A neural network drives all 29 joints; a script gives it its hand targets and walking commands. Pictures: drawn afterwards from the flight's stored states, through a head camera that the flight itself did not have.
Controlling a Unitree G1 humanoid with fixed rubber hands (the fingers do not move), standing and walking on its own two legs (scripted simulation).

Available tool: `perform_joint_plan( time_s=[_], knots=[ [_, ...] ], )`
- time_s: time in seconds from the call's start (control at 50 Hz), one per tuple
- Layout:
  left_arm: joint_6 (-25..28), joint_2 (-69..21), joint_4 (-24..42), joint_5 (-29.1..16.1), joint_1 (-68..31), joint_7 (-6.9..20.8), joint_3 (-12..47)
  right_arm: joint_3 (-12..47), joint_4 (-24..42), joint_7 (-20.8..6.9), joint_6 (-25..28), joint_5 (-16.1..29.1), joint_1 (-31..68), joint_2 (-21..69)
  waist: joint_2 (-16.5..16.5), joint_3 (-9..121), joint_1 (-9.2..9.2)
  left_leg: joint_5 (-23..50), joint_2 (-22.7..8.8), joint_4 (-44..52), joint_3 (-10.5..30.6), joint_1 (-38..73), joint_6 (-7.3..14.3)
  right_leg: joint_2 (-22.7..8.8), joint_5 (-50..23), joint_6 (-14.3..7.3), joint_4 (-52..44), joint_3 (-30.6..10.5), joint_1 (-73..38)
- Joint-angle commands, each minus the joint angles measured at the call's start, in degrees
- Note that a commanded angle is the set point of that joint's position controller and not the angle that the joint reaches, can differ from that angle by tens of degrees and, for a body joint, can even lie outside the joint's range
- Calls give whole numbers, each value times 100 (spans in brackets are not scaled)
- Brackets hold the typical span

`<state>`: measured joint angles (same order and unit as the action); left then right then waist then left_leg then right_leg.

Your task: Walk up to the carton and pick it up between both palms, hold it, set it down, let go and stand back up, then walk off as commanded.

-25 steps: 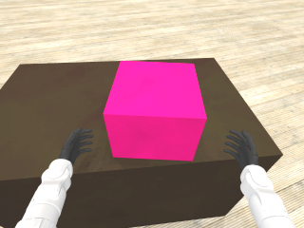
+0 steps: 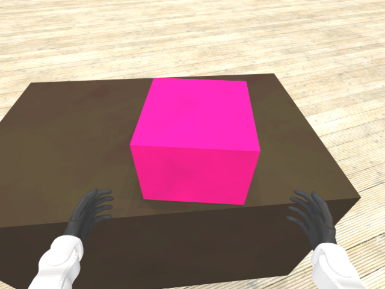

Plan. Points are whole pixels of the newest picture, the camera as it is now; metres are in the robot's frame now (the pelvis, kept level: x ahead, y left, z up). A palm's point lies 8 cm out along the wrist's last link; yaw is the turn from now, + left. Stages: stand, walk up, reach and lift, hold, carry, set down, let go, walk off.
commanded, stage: set down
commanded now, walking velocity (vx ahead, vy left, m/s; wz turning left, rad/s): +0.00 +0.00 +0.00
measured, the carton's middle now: (196, 138) +0.51 +0.00 +0.02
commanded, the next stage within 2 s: none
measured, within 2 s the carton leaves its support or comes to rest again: neither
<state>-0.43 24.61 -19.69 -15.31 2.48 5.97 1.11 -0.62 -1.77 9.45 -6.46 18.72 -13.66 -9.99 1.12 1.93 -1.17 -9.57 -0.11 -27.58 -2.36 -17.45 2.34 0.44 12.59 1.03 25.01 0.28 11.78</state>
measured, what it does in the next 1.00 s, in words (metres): stands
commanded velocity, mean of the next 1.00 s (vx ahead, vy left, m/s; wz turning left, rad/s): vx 0.00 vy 0.00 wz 0.00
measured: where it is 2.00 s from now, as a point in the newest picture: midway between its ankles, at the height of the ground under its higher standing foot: outside the picture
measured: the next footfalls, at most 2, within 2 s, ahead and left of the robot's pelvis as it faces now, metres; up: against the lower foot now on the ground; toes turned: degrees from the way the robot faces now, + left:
none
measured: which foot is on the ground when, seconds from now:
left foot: down 0.00-1.00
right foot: down 0.00-1.00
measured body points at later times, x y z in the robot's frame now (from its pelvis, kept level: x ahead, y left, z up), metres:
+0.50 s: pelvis +0.01 -0.01 +0.00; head +0.01 +0.00 +0.45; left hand +0.25 +0.24 +0.00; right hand +0.22 -0.22 +0.02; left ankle +0.06 +0.09 -0.74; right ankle +0.01 -0.13 -0.74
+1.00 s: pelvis +0.02 -0.02 +0.00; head +0.03 -0.01 +0.45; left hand +0.23 +0.23 -0.02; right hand +0.20 -0.23 -0.02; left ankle +0.06 +0.09 -0.74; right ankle +0.01 -0.13 -0.74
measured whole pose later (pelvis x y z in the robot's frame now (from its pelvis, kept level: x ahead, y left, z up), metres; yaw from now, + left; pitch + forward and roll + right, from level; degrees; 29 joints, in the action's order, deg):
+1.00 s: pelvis +0.02 -0.02 +0.00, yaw +0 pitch +0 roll +0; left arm -2.3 22.1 -16.0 -15.3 11.9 4.8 1.1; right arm 1.1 -9.4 4.5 0.6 12.2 -20.8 -9.2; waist 1.1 -1.5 -0.3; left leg -9.5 -0.1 -24.5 -2.4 -14.6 1.1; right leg 0.4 14.1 -0.3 24.8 0.3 10.3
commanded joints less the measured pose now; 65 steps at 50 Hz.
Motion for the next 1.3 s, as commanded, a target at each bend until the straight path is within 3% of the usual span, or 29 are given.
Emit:
perform_joint_plan(
  time_s=[0.0, 0.08, 0.12, 0.16, 0.2, 0.22, 0.3, 0.34, 0.38, 0.4, 0.42, 0.46, 0.5, 0.56, 0.6, 0.62, 0.68, 0.7, 0.72, 0.76, 0.84, 0.92, 1.02, 1.04, 1.08, 1.1, 1.12, 1.22, 1.28],
  knots=[
    [203, 1341, 2011, -349, -175, -32, -1068, 94, 2012, -24, 208, -436, 281, -354, -252, 418, 706, -210, -182, 999, 195, 1594, -291, -78, 642, -391, -809, -294, -95],
    [271, 1362, 2297, -414, -20, -124, -1087, 32, 2058, -136, 225, -496, 51, -212, -226, 343, 761, -226, -214, 985, 236, 1565, -285, -90, 674, -358, -787, -296, -83],
    [236, 1179, 2248, -276, 22, -139, -973, -33, 1801, -166, 193, -524, 77, -296, -602, 107, 686, -617, -297, 1201, 350, 1389, -279, -55, 732, -387, -732, -264, -270],
    [150, 1141, 1995, -323, 163, -90, -898, 58, 1813, -143, 167, -612, -79, -147, -304, -79, 695, -516, -218, 1096, 237, 1441, -316, -107, 853, -367, -883, -295, -104],
    [89, 1242, 2125, -260, 13, -135, -1010, -53, 1743, -175, 106, -596, 156, -261, -461, 107, 677, -568, -195, 1130, 217, 1394, -279, -113, 871, -376, -811, -319, -156],
    [93, 1192, 1934, -309, 109, -110, -976, 33, 1920, -182, 105, -643, 61, -176, -229, 150, 683, -660, -220, 1085, 269, 1452, -282, -119, 870, -351, -798, -293, -187],
    [-27, 1092, 1848, -167, 113, -150, -925, -171, 1558, -263, 106, -690, 139, -240, -526, 140, 681, -696, -243, 1147, 296, 1419, -335, -80, 804, -376, -758, -286, -203],
    [26, 1025, 1683, -150, 151, -108, -905, -11, 1505, -253, 122, -746, -20, -153, -267, 133, 655, -496, -165, 1005, 203, 1619, -302, -148, 801, -371, -885, -330, -39],
    [-45, 994, 1851, -82, 114, -149, -824, -174, 1233, -288, 35, -735, 102, -309, -602, -16, 586, -597, -304, 1215, 273, 1547, -339, -56, 765, -392, -802, -230, 2],
    [-28, 922, 1817, -36, 219, -180, -862, -87, 1210, -322, 96, -761, -6, -221, -614, 113, 638, -334, -219, 1093, 231, 1614, -392, -82, 652, -398, -822, -259, -40],
    [-43, 920, 1803, -137, 442, -91, -862, -148, 1395, -256, 186, -748, -201, -211, -288, 240, 539, -69, -131, 1013, 176, 1727, -347, -123, 426, -365, -899, -293, -99],
    [-3, 898, 1814, -11, 299, -144, -880, -48, 1150, -321, 186, -770, -146, -213, -445, 144, 676, 70, -163, 1000, 194, 1690, -374, -93, 410, -404, -869, -290, -99],
    [-52, 818, 1743, 82, 502, -150, -888, -131, 1010, -327, 229, -747, -246, -233, -661, 174, 588, 213, -192, 1016, 167, 1788, -433, -74, 191, -446, -841, -242, -154],
    [-82, 727, 1607, 138, 564, -100, -911, -35, 908, -400, 295, -806, -298, -353, -517, 304, 648, 784, -126, 867, 122, 1970, -424, -28, 9, -425, -893, -240, -193],
    [-68, 675, 1325, 179, 911, -46, -908, 74, 842, -359, 424, -841, -654, -255, -279, 279, 525, 1303, -83, 770, 68, 2174, -411, -5, -474, -336, -940, -196, -253],
    [55, 853, 1826, 48, 773, -45, -969, 105, 1305, -329, 561, -788, -606, -247, -266, 529, 673, 1382, -21, 710, 8, 2123, -374, -47, -548, -266, -916, -266, -314],
    [150, 694, 1437, 323, 1048, -72, -1058, 252, 639, -394, 762, -805, -768, -318, -456, 569, 696, 1847, -18, 627, 23, 2251, -403, -21, -1024, -297, -863, -257, -258],
    [172, 723, 1320, 262, 1134, -20, -989, 233, 776, -363, 806, -810, -846, -303, -244, 564, 576, 1926, -20, 588, 22, 2289, -385, -19, -1202, -249, -876, -243, -245],
    [156, 720, 1511, 317, 1178, -36, -1017, 283, 705, -344, 884, -800, -845, -303, -389, 696, 605, 2137, -11, 584, -27, 2446, -409, -42, -1473, -254, -884, -257, -278],
    [266, 741, 1458, 339, 982, -40, -1029, 383, 651, -376, 954, -837, -761, -269, -344, 621, 673, 1865, 11, 578, -6, 2312, -384, -56, -1145, -229, -896, -294, -234],
    [236, 596, 1220, 371, 972, -74, -800, 221, 197, -430, 1028, -918, -580, -285, -338, 376, 488, 1626, -52, 645, 12, 2291, -398, -13, -881, -290, -863, -168, -7],
    [175, 449, 1222, 475, 679, -222, -657, 40, -24, -559, 1049, -979, -150, -381, -736, 210, 558, 900, -136, 834, 22, 1979, -438, 52, -56, -450, -854, -165, 3],
    [-7, 329, 731, 486, 639, -292, -605, 13, -246, -693, 1118, -1157, 170, -430, -433, 260, 542, 640, -76, 820, -69, 1881, -370, 17, 18, -409, -842, -138, 24],
    [-64, 366, 737, 494, 588, -320, -571, -20, -254, -690, 1133, -1167, 199, -286, -413, 105, 420, 416, -116, 880, -28, 1841, -346, -4, 103, -409, -833, -113, 69],
    [-159, 230, 687, 607, 499, -403, -465, -136, -632, -770, 1116, -1281, 339, -435, -733, 60, 494, 149, -173, 949, -37, 1594, -416, 48, 228, -444, -711, -89, -28],
    [-107, 287, 760, 547, 428, -421, -447, -103, -529, -764, 1153, -1261, 349, -294, -537, 115, 438, 66, -116, 902, -45, 1672, -385, 7, 244, -435, -750, -101, 74],
    [-55, 273, 1126, 581, 465, -517, -407, -142, -469, -799, 1167, -1212, 235, -333, -739, 248, 409, 74, -225, 1029, 44, 1500, -400, 63, -6, -387, -617, -25, -274],
    [-241, 239, 381, 734, 341, -497, -402, -227, -1033, -823, 1201, -1451, 443, -355, -331, 151, 304, -49, -112, 884, -68, 1730, -307, -42, 200, -355, -788, -90, 187],
    [-318, 105, 635, 842, 473, -576, -361, -226, -1178, -887, 1200, -1444, 435, -399, -545, -12, 325, 79, -151, 966, -20, 1639, -380, 10, 27, -367, -709, -6, 95]
  ],
)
